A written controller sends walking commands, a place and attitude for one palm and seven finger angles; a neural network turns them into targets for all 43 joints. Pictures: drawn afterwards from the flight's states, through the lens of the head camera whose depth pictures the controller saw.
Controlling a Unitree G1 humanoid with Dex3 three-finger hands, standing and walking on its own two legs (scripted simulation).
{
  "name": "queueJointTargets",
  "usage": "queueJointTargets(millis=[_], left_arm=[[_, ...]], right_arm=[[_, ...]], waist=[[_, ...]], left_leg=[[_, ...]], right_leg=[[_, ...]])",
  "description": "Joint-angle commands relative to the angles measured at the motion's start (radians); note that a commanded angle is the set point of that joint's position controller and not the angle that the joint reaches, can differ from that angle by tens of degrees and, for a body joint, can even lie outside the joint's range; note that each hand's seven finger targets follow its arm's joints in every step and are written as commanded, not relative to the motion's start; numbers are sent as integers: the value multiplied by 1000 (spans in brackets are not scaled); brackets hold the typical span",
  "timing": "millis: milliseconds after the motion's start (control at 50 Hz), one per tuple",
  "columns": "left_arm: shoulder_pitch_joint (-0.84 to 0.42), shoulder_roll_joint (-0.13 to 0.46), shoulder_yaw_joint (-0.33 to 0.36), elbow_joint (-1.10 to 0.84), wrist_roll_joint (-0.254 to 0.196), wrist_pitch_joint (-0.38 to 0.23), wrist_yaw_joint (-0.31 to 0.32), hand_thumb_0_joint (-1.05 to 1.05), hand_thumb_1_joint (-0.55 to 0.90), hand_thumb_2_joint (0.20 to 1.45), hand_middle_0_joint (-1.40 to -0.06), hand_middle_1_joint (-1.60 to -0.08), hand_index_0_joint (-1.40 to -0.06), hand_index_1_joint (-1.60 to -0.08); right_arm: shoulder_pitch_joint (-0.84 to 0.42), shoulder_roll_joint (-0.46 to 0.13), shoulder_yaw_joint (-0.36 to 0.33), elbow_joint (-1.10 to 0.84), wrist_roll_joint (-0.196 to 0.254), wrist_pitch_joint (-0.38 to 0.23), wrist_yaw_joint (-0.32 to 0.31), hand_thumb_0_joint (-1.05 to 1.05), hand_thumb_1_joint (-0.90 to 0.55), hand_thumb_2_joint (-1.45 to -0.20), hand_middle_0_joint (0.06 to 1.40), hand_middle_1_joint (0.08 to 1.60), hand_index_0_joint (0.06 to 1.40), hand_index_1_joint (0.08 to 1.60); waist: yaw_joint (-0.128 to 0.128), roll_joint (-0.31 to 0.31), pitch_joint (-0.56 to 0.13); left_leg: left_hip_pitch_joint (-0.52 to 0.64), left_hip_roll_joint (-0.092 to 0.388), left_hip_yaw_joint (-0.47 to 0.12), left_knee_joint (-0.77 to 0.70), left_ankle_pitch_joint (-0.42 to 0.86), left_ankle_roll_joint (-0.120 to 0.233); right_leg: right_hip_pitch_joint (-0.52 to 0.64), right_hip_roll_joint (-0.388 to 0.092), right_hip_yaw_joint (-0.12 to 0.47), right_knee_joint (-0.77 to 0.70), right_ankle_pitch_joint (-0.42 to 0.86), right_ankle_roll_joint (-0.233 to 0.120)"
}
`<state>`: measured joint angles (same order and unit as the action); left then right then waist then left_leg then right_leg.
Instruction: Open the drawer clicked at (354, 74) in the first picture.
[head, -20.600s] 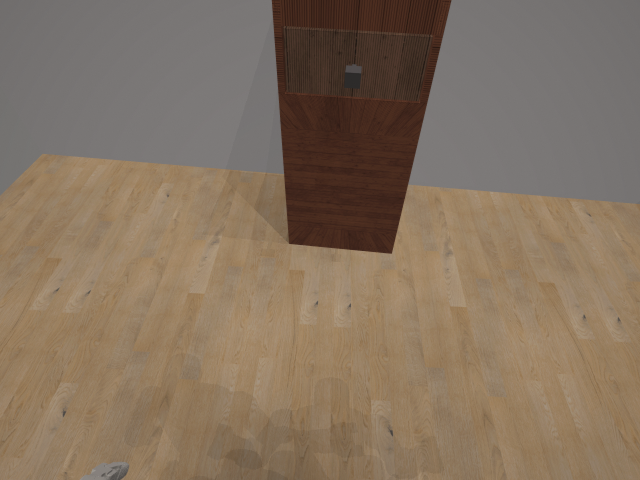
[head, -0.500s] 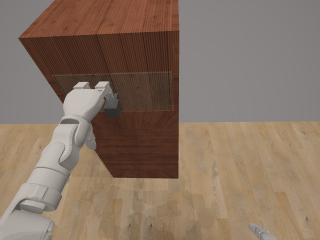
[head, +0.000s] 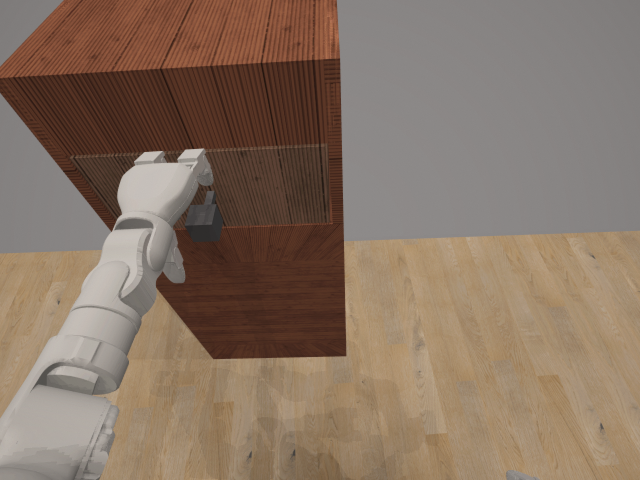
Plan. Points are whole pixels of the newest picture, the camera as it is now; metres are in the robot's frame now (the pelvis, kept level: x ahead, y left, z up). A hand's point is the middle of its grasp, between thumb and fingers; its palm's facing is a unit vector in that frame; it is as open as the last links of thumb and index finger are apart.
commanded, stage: move the hooked fingers above the handle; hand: left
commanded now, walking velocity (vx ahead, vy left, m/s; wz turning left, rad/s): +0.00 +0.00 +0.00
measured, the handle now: (207, 212) +0.50 +0.21 +0.01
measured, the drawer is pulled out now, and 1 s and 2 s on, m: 0.00 0.00 0.00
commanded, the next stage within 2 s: lower the fingers behind the handle in 1.50 s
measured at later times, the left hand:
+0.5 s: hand (191, 201) +0.46 +0.21 +0.08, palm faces -0.05 -0.01 -1.00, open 13.8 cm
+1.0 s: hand (192, 199) +0.46 +0.21 +0.08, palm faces -0.03 -0.03 -1.00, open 13.8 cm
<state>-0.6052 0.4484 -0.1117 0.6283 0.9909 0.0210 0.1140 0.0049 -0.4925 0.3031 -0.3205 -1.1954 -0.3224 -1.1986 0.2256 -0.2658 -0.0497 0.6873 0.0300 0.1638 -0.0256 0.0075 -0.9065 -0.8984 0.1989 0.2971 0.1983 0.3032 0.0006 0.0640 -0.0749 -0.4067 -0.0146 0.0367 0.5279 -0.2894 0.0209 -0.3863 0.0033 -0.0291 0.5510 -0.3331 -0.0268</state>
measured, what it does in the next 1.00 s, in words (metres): stands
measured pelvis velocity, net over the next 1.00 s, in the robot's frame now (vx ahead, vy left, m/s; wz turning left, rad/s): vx -0.01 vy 0.01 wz -0.01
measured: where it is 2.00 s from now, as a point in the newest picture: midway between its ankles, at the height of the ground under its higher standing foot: outside the picture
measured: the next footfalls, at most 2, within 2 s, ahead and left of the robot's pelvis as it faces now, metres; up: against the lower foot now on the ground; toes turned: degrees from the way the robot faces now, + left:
none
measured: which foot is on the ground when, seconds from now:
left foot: down 0.00-1.00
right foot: down 0.00-1.00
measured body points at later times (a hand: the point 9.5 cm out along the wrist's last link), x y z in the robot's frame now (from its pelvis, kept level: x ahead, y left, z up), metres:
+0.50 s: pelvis -0.01 +0.00 +0.00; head +0.06 -0.02 +0.44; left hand +0.46 +0.21 +0.13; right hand +0.02 -0.27 -0.15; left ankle -0.02 +0.11 -0.73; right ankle -0.04 -0.10 -0.73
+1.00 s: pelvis -0.01 +0.01 -0.01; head +0.06 -0.01 +0.44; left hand +0.46 +0.21 +0.13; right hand +0.05 -0.26 -0.14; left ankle -0.02 +0.11 -0.73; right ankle -0.04 -0.10 -0.73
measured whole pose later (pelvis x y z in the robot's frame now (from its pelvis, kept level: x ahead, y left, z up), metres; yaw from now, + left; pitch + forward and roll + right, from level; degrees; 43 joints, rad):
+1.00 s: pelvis -0.01 +0.01 -0.01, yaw -1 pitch +13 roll +0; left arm -0.80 0.45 -0.09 0.89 1.04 -0.04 0.16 0.00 -0.49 0.30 -0.33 -1.20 -0.32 -1.20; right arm 0.29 -0.26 -0.06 0.69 0.02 0.15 -0.03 0.01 -0.91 -0.90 0.20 0.30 0.20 0.30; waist -0.05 0.05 -0.11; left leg -0.51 -0.01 0.05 0.59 -0.30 0.03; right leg -0.48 0.01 -0.02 0.58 -0.33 -0.02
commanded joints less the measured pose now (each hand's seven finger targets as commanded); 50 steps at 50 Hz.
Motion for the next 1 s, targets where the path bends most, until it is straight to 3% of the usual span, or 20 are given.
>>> queueJointTargets(millis=[0, 80, 120, 180, 200, 260, 360, 440, 480, 500, 560, 640, 660, 760, 800, 840, 880, 900, 940, 980], left_arm=[[-457, 165, 41, -153, -3, 2, 34, 0, -500, 300, -300, -1200, -300, -1200], [-559, 181, 42, -88, 6, -22, 32, 0, -500, 300, -300, -1200, -300, -1200], [-586, 249, 100, -45, 14, -37, 48, 0, -500, 300, -300, -1200, -300, -1200], [-638, 292, 132, 20, 31, -43, 80, 0, -500, 300, -300, -1200, -300, -1200], [-657, 259, 97, 40, 31, -39, 89, 0, -500, 300, -300, -1200, -300, -1200], [-638, 291, 133, 89, 41, -29, 105, 0, -500, 300, -300, -1200, -300, -1200], [-592, 256, 111, 100, 35, -21, 84, 0, -500, 300, -300, -1200, -300, -1200], [-563, 274, 122, 109, 33, -28, 72, 0, -500, 300, -300, -1200, -300, -1200], [-594, 312, 149, 69, 34, -48, 75, 0, -500, 300, -300, -1200, -300, -1200], [-611, 338, 163, 45, 34, -60, 80, 0, -500, 300, -300, -1200, -300, -1200], [-623, 291, 129, 31, 36, -73, 96, 0, -500, 300, -300, -1200, -300, -1200], [-649, 325, 150, 57, 36, -68, 112, 0, -500, 300, -300, -1200, -300, -1200], [-641, 337, 162, 57, 40, -65, 113, 0, -500, 300, -300, -1200, -300, -1200], [-654, 232, 72, 109, 29, -37, 88, 0, -500, 300, -300, -1200, -300, -1200], [-672, 236, 74, 84, 31, -46, 77, 0, -500, 300, -300, -1200, -300, -1200], [-685, 183, 35, 82, 29, -49, 72, 0, -500, 300, -300, -1200, -300, -1200], [-688, 232, 82, 87, 31, -57, 76, 0, -500, 300, -300, -1200, -300, -1200], [-689, 268, 114, 68, 31, -62, 84, 0, -500, 300, -300, -1200, -300, -1200], [-666, 267, 125, 43, 41, -62, 99, 0, -500, 300, -300, -1200, -300, -1200], [-630, 275, 139, 78, 47, -42, 111, 0, -500, 300, -300, -1200, -300, -1200]], right_arm=[[28, -121, -40, -102, -2, -26, -9, 0, -900, -900, 200, 300, 200, 300], [55, -125, -43, -88, -5, -23, -17, 0, -900, -900, 200, 300, 200, 300], [73, -125, -43, -80, -8, -26, -22, 0, -900, -900, 200, 300, 200, 300], [92, -128, -40, -70, -13, -28, -28, 0, -900, -900, 200, 300, 200, 300], [96, -124, -39, -71, -11, -30, -26, 0, -900, -900, 200, 300, 200, 300], [116, -127, -44, -72, -14, -33, -22, 0, -900, -900, 200, 300, 200, 300], [134, -135, -51, -81, -14, -27, -13, 0, -900, -900, 200, 300, 200, 300], [132, -142, -50, -83, -9, -20, -16, 0, -900, -900, 200, 300, 200, 300], [135, -143, -52, -84, -10, -25, -20, 0, -900, -900, 200, 300, 200, 300], [137, -142, -52, -85, -9, -27, -22, 0, -900, -900, 200, 300, 200, 300], [141, -135, -56, -82, -8, -33, -24, 0, -900, -900, 200, 300, 200, 300], [150, -141, -55, -67, -7, -40, -24, 0, -900, -900, 200, 300, 200, 300], [151, -140, -56, -67, -9, -42, -23, 0, -900, -900, 200, 300, 200, 300], [151, -141, -56, -67, -6, -42, -17, 0, -900, -900, 200, 300, 200, 300], [152, -141, -57, -71, -7, -42, -18, 0, -900, -900, 200, 300, 200, 300], [153, -136, -58, -69, -9, -42, -17, 0, -900, -900, 200, 300, 200, 300], [154, -141, -55, -70, -14, -40, -18, 0, -900, -900, 200, 300, 200, 300], [154, -139, -55, -72, -14, -40, -17, 0, -900, -900, 200, 300, 200, 300], [148, -132, -54, -82, -18, -38, -12, 0, -900, -900, 200, 300, 200, 300], [140, -133, -51, -81, -21, -32, -8, 0, -900, -900, 200, 300, 200, 300]], waist=[[-34, -72, -360], [-50, -75, -352], [-42, -69, -380], [-53, -77, -384], [-63, -47, -380], [-49, -37, -427], [-51, -64, -428], [-53, -99, -376], [-51, -93, -394], [-45, -55, -415], [-60, -29, -398], [-66, -24, -396], [-56, -18, -422], [-87, -45, -366], [-83, -33, -400], [-95, -29, -390], [-84, -47, -384], [-68, -28, -424], [-48, -2, -468], [-45, -24, -436]], left_leg=[[199, -16, -11, 23, 502, 25], [186, -20, -10, 26, 439, 27], [169, -22, -9, 32, 421, 29], [125, -22, -6, 40, 404, 28], [123, -22, -7, 42, 396, 27], [120, -18, -1, 49, 419, 24], [118, -10, 6, 49, 459, 29], [87, -11, 8, 30, 393, 34], [87, -14, 7, 29, 383, 37], [94, -14, 6, 26, 379, 36], [124, -11, 2, 31, 381, 35], [128, -9, -3, 32, 380, 33], [133, -9, -2, 34, 396, 32], [144, -6, -11, 36, 376, 31], [164, -6, -14, 43, 392, 32], [187, -2, -21, 49, 405, 30], [173, -2, -26, 50, 420, 30], [175, -2, -22, 54, 435, 29], [193, -1, -24, 65, 506, 24], [170, 1, -22, 66, 525, 22]], right_leg=[[128, 18, 11, -14, 523, -5], [95, 20, 18, -23, 470, -7], [108, 18, 24, -14, 464, -8], [102, 17, 27, -5, 462, -6], [79, 18, 25, -1, 450, -6], [96, 21, 24, 11, 467, -7], [114, 24, 23, 7, 515, -2], [110, 25, 24, -13, 465, 0], [128, 24, 33, -19, 457, -2], [135, 22, 37, -14, 453, -3], [86, 29, 31, -16, 415, -6], [68, 30, 26, -15, 399, -7], [83, 31, 27, -10, 411, -7], [23, 34, 16, -23, 370, -5], [28, 34, 21, -19, 376, -5], [-7, 36, 14, -17, 367, -6], [2, 38, 13, -13, 370, -9], [24, 35, 17, -2, 390, -9], [38, 37, 13, 17, 428, -12], [39, 39, 9, 17, 436, -13]])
